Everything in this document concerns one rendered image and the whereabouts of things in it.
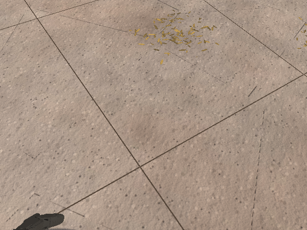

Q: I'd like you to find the left robot hand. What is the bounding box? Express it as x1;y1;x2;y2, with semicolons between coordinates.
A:
13;213;64;230

